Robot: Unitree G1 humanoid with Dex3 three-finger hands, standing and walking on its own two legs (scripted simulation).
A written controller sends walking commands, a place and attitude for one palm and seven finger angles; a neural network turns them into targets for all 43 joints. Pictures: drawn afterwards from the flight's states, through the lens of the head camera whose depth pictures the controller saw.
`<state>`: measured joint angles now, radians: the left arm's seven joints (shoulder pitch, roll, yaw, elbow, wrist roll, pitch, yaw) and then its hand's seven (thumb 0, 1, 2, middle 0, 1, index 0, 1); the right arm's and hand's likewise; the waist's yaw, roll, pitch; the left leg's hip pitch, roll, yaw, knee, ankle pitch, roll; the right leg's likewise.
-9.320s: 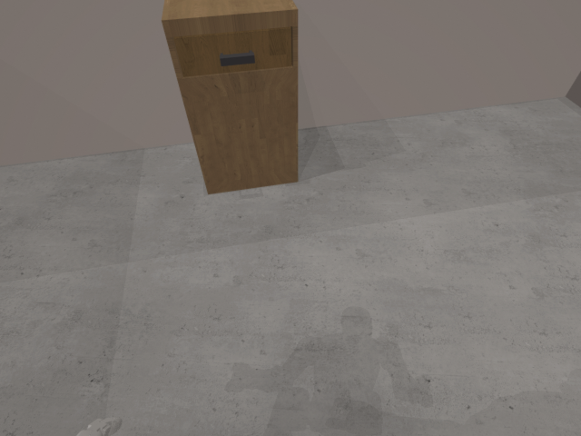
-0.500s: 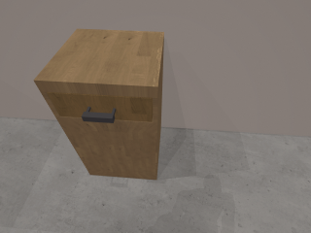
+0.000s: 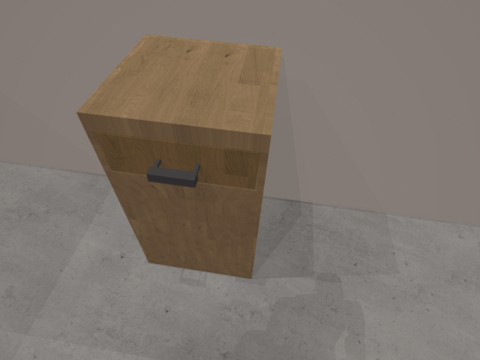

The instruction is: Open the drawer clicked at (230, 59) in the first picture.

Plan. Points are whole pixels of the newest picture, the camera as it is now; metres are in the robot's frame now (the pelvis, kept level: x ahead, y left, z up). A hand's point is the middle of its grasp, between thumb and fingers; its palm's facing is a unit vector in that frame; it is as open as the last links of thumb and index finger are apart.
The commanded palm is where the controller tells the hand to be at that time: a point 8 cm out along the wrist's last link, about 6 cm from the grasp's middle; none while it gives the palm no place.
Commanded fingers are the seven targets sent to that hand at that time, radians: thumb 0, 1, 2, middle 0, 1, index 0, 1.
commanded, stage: shuffle to correct the standing spot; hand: left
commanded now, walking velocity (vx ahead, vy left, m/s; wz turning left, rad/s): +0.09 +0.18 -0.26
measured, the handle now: (175, 170) +0.55 +0.23 -0.08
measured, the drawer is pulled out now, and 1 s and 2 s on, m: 0.00 0.00 0.00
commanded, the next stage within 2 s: come to a stop and stand still in 0.04 s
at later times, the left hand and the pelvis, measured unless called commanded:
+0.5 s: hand out of the picture +0.03 +0.20 -0.17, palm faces +0.03 -0.98 -0.20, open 7.3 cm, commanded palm none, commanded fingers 0.00 0.90 0.90 -0.20 -0.30 -0.20 -0.30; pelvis +0.04 +0.03 +0.00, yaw -2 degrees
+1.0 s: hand out of the picture +0.00 +0.19 -0.17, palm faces +0.01 -0.98 -0.20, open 7.3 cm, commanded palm none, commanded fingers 0.00 0.90 0.90 -0.20 -0.30 -0.20 -0.30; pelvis -0.02 +0.01 +0.00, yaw -1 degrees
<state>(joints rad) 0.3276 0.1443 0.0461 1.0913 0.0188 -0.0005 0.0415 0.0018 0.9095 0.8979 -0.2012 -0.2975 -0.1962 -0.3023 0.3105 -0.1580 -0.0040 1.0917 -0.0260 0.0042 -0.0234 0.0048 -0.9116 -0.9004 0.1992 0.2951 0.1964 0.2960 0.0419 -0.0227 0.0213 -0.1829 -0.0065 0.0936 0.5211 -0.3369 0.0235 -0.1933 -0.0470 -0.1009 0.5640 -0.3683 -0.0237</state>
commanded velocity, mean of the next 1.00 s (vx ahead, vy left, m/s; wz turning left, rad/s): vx -0.02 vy -0.01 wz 0.00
